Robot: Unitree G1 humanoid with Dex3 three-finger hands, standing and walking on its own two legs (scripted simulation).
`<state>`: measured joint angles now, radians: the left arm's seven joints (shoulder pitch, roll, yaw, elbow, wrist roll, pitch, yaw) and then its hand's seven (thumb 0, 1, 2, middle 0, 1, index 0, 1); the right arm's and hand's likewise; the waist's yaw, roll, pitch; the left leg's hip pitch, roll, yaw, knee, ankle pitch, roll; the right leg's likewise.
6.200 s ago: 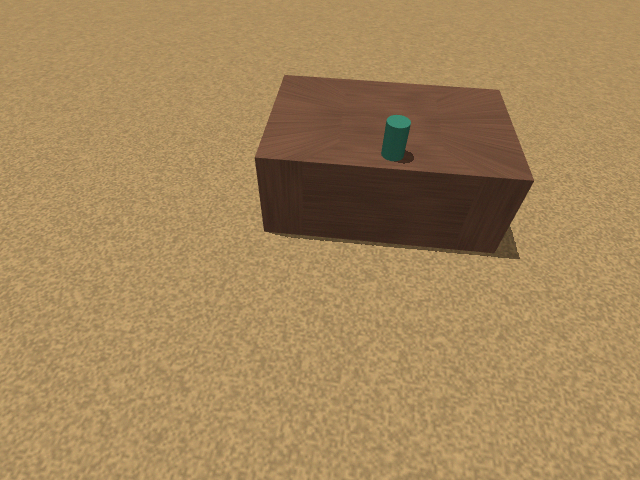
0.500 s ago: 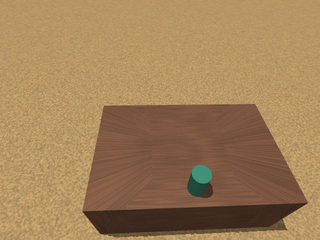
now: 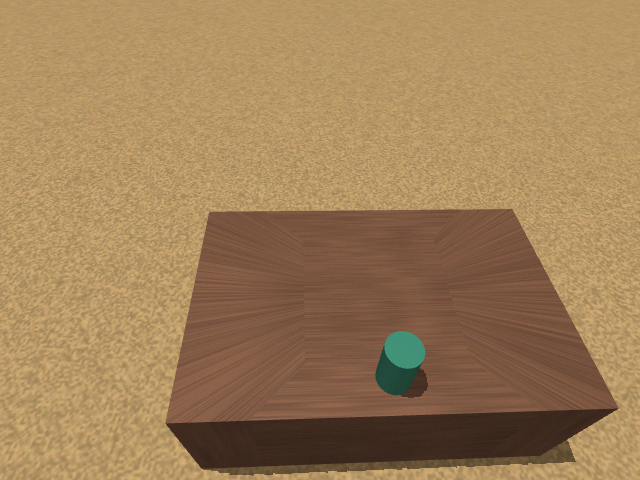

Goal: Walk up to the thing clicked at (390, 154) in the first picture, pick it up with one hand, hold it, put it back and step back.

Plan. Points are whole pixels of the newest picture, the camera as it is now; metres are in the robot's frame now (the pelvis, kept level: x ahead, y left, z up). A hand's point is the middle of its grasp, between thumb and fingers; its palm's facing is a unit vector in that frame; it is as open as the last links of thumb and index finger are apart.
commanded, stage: stand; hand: right
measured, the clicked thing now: (398, 363) +0.42 -0.18 -0.32
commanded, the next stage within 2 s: go down in 0.72 s
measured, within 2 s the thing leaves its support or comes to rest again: neither
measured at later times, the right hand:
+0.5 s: hand out of the picture +0.07 -0.25 -0.16, palm faces -0.01 +0.94 -0.34, open 7.4 cm
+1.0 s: hand out of the picture +0.13 -0.25 -0.16, palm faces +0.07 +0.95 -0.32, open 9.5 cm
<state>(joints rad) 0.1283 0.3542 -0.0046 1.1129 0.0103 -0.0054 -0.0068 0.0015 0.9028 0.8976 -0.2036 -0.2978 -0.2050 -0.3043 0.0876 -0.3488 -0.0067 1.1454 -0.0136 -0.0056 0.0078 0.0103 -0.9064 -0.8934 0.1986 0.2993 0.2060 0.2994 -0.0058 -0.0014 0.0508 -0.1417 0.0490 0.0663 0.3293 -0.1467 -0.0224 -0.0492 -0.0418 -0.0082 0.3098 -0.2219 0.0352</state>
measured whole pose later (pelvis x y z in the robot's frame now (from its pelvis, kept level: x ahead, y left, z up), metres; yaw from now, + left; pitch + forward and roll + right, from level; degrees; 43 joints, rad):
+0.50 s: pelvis +0.00 +0.00 +0.00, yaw +0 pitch -2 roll +0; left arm 0.13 0.35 -0.01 1.11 0.01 -0.01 -0.01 0.00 0.90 0.90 -0.20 -0.30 -0.21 -0.30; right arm 0.10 -0.35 -0.01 1.15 -0.01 0.00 0.01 0.01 -0.91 -0.89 0.20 0.30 0.21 0.30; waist -0.01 0.00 0.05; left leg -0.14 0.05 0.06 0.33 -0.15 -0.02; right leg -0.05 -0.04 -0.01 0.31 -0.22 0.04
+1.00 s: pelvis -0.01 +0.00 -0.01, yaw +0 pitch +2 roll +0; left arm 0.19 0.29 0.02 0.86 -0.03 -0.04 0.03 0.00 0.93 0.91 -0.21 -0.30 -0.21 -0.31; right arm -0.05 -0.33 -0.14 1.09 -0.04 0.00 0.02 0.01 -0.66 -0.65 0.11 0.15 0.11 0.15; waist 0.01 0.01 0.06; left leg -0.32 0.05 0.07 0.46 -0.18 -0.01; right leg -0.24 -0.05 0.00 0.47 -0.27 0.04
